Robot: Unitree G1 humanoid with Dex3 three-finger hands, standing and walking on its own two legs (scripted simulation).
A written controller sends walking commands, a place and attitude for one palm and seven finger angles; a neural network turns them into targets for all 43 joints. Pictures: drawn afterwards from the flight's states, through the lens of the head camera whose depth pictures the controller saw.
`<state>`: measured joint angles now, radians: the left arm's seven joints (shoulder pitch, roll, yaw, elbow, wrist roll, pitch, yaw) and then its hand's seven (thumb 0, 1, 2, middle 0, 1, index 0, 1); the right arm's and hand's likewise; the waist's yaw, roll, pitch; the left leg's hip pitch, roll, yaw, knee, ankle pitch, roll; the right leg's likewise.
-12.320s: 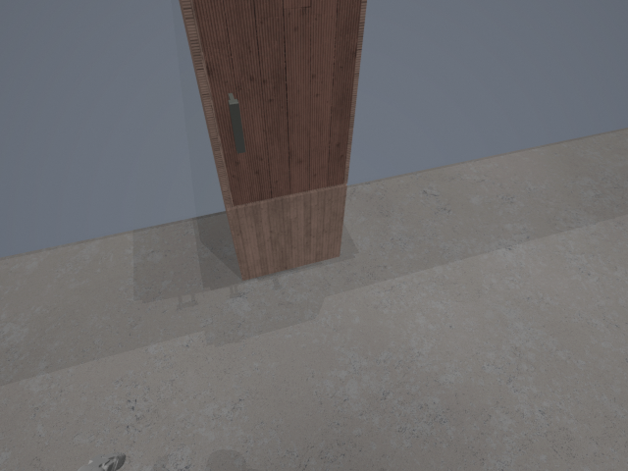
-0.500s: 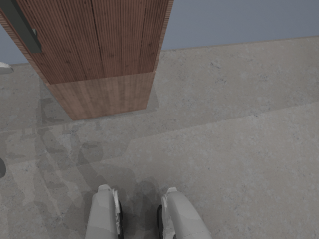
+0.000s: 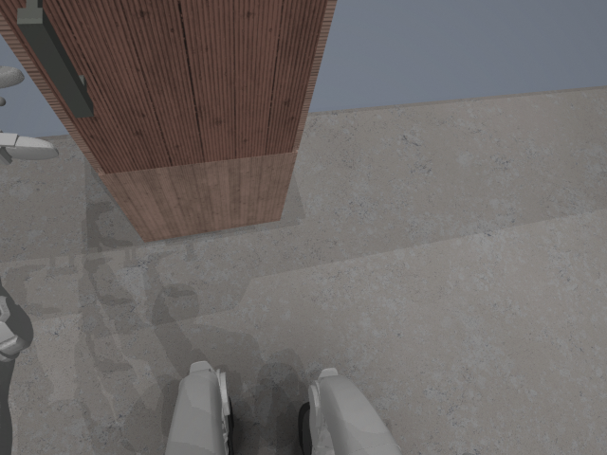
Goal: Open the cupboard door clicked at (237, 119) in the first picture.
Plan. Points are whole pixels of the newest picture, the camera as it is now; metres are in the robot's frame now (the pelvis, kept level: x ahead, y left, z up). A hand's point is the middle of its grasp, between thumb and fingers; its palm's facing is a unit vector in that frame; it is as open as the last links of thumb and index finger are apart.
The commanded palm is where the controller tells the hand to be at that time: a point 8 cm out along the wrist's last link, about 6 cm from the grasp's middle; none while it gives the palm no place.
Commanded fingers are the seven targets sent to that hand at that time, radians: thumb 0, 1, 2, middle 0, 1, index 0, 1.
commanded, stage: move the hooked fingers beside the handle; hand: left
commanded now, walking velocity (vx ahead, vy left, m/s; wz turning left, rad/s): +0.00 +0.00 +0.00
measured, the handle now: (61, 57) +0.58 +0.26 +0.07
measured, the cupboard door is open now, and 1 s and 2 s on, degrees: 0 0 0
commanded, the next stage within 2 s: slide the fingers in behind the handle in 0.12 s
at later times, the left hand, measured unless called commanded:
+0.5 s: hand (15, 101) +0.51 +0.30 +0.06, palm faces +0.16 -0.99 -0.01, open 14.0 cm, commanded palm +0.51 +0.32 +0.06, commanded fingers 0.00 -0.50 0.30 -0.30 -1.20 -0.30 -1.20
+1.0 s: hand (42, 97) +0.52 +0.27 +0.06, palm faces +0.17 -0.99 +0.00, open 14.0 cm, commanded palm +0.51 +0.29 +0.06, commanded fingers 0.00 -0.50 0.30 -0.30 -1.20 -0.30 -1.20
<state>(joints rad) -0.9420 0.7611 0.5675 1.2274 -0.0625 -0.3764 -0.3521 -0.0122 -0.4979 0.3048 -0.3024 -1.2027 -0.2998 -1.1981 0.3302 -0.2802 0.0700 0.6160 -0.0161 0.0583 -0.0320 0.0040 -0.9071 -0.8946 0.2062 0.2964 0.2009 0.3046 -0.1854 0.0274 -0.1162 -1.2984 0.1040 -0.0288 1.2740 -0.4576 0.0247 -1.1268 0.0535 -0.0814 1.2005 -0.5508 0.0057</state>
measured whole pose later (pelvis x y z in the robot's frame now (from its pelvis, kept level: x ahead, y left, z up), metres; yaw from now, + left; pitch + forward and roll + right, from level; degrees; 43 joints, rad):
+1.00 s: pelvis +0.00 +0.00 +0.00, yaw +0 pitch +28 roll -7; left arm -0.95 0.66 0.51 1.18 -0.07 -0.39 -0.27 -0.01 -0.50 0.30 -0.30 -1.20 -0.30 -1.20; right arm 0.35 -0.26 0.05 0.66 -0.03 0.05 -0.01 0.00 -0.91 -0.89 0.21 0.30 0.20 0.30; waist -0.18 0.03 -0.12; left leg -1.31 0.10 -0.03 1.28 -0.47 0.02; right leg -1.14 0.05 -0.08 1.21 -0.56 0.00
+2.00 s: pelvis +0.01 -0.01 +0.00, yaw +1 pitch +27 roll -5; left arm -0.95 0.58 0.48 1.19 -0.05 -0.43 -0.17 -0.01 -0.48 0.31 -0.30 -1.20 -0.30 -1.20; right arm 0.35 -0.26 0.04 0.66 -0.03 0.07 0.00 0.00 -0.91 -0.89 0.20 0.30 0.20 0.30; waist -0.18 0.04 -0.13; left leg -1.29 0.10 -0.03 1.27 -0.47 0.01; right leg -1.13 0.05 -0.07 1.22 -0.57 -0.01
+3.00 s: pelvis +0.01 -0.01 +0.01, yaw +0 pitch +26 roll -5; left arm -0.78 0.47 0.43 1.03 -0.11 -0.44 -0.13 0.00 0.73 0.78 -0.35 -1.35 -0.34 -1.35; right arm 0.36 -0.24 0.02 0.65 -0.02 0.08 0.02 0.01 -0.91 -0.89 0.20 0.30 0.20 0.30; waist -0.16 0.04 -0.14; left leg -1.22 0.10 0.00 1.23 -0.47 0.02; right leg -1.08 0.05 -0.05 1.19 -0.56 0.00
